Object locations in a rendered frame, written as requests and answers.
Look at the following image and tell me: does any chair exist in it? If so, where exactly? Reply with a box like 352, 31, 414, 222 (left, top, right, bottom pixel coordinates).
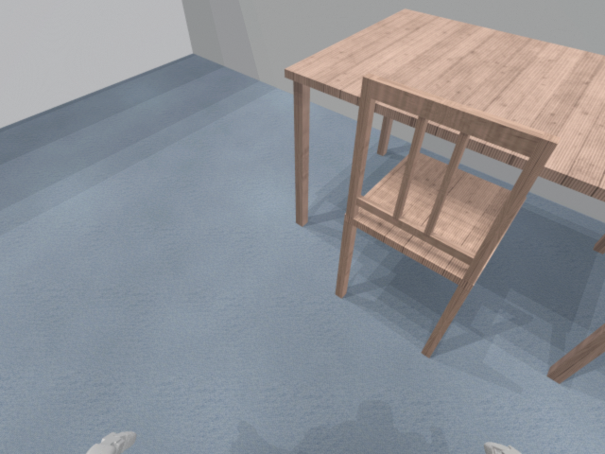
336, 73, 561, 358

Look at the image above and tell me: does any left robot hand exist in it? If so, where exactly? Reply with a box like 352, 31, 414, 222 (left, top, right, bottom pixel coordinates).
86, 431, 137, 454

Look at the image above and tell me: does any table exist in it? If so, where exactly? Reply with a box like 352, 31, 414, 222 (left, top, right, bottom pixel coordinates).
285, 9, 605, 384

